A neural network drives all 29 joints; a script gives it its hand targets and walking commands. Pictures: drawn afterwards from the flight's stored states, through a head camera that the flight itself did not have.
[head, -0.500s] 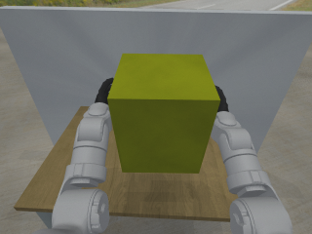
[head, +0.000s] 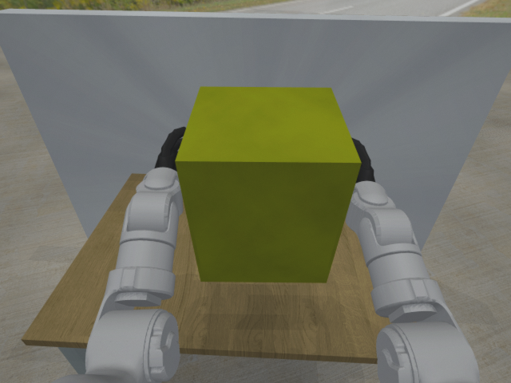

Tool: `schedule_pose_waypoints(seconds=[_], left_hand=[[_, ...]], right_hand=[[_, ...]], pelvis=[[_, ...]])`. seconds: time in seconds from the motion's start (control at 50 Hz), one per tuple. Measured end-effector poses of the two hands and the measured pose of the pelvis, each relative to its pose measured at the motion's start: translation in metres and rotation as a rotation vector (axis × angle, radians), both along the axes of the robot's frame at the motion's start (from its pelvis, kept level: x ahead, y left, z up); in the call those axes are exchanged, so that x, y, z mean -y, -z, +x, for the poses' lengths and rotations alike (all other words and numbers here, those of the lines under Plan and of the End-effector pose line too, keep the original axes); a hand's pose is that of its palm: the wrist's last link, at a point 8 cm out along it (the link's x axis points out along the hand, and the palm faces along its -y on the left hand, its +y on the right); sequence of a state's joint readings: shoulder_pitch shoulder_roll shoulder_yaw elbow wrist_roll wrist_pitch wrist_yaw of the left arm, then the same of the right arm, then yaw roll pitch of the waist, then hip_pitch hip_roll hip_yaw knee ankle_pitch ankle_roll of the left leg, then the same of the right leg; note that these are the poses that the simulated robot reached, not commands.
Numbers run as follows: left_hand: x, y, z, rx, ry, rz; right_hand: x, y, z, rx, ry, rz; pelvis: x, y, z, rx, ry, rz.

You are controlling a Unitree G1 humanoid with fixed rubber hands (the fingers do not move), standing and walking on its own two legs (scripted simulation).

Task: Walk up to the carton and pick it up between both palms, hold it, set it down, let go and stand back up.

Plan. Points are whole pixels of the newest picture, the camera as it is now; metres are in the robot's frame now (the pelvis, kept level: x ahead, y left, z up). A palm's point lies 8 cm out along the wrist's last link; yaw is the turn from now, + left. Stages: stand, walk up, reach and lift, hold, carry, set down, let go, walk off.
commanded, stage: hold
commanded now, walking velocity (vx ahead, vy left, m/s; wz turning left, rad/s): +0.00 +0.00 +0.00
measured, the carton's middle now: (264, 186) +0.38 +0.00 +0.18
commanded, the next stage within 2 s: none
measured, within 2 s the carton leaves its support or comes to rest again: neither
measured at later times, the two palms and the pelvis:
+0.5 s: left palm (167, 175) +0.37 +0.15 +0.21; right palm (359, 185) +0.37 -0.14 +0.20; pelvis +0.00 +0.00 +0.00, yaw +0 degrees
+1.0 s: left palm (166, 175) +0.37 +0.15 +0.21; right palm (360, 184) +0.36 -0.14 +0.20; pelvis +0.00 +0.00 +0.00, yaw +0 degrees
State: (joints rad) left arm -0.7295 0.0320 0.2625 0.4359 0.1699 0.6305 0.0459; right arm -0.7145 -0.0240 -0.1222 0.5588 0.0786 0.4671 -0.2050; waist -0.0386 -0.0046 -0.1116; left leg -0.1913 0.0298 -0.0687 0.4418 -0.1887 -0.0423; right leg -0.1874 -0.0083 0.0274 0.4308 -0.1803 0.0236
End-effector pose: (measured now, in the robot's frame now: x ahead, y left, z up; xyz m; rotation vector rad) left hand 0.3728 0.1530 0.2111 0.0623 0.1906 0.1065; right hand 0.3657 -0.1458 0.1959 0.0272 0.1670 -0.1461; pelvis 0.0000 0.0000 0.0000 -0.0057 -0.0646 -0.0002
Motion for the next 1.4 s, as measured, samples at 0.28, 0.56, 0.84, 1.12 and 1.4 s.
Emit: schedule_pose_waypoints(seconds=[0.28,0.56,0.84,1.12,1.4], left_hand=[[-0.0002,-0.0006,-0.0017,-0.001,-0.002,0.004],[-0.0014,0.0006,-0.0027,0.0,-0.004,0.005],[-0.0013,0.0003,-0.0034,-0.002,-0.005,0.009],[-0.0015,-0.0023,-0.0048,0.008,-0.006,0.008],[-0.0016,0.0001,-0.0058,0.002,-0.005,0.006]], right_hand=[[-0.0001,-0.0008,-0.0007,0.003,-0.002,0.001],[-0.0011,-0.0013,0.0,0.008,-0.007,-0.001],[-0.0011,-0.0022,-0.0002,0.011,-0.007,0.0],[-0.0011,-0.0051,-0.0011,0.024,-0.007,0.001],[-0.0011,-0.0047,-0.0015,0.02,-0.008,0.0]], pelvis=[[0.0001,0.0,-0.0003,0.005,0.0,0.0],[0.0002,-0.0001,-0.0002,0.01,0.0,0.0],[0.0002,-0.0002,-0.0003,0.011,0.0,0.0],[0.0002,-0.0002,-0.0007,0.015,0.0,0.0],[0.0003,-0.0002,-0.0008,0.016,0.001,0.001]])
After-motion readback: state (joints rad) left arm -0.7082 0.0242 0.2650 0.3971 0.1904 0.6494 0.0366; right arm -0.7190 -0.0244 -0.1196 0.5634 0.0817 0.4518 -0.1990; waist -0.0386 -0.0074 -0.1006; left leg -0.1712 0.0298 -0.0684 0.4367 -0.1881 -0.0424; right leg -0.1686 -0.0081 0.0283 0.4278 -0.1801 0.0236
